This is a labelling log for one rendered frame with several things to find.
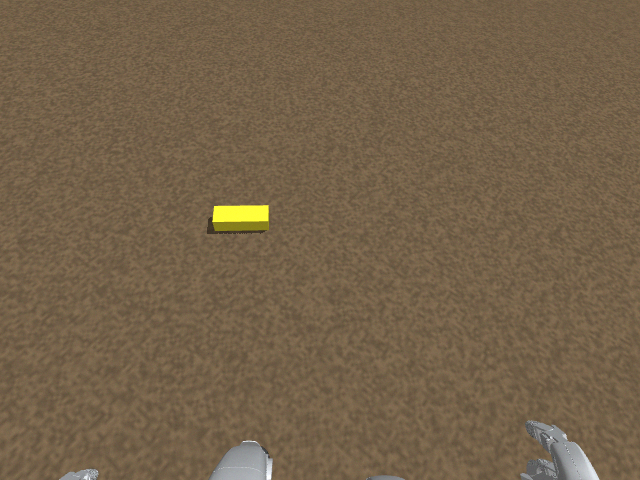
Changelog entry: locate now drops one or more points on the carton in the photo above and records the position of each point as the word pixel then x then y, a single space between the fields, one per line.
pixel 241 218

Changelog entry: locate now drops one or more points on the right robot hand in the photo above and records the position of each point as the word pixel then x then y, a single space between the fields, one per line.
pixel 569 460

